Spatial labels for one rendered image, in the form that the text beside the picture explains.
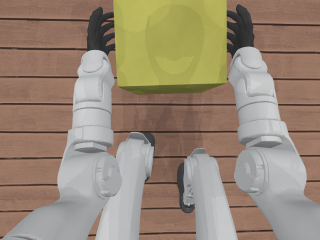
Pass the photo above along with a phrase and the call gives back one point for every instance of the robot right upper arm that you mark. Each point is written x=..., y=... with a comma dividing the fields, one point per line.
x=275, y=180

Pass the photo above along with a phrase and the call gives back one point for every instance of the left robot hand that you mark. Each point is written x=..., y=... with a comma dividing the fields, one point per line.
x=95, y=38

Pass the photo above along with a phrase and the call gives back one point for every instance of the robot right shin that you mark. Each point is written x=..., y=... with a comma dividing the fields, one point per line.
x=188, y=197

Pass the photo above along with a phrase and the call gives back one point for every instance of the left robot forearm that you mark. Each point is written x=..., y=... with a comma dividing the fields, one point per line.
x=92, y=107

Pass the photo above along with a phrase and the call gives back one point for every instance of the right robot forearm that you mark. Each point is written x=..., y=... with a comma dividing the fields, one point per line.
x=260, y=124

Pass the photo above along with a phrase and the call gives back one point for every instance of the carton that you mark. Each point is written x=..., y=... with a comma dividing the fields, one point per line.
x=170, y=46

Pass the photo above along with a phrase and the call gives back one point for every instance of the robot left foot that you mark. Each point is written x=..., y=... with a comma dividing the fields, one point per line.
x=151, y=139

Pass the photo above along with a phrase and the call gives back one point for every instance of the right robot hand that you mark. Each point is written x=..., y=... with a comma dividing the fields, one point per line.
x=243, y=31

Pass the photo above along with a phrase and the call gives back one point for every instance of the robot left upper arm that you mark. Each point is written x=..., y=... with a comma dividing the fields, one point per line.
x=85, y=182

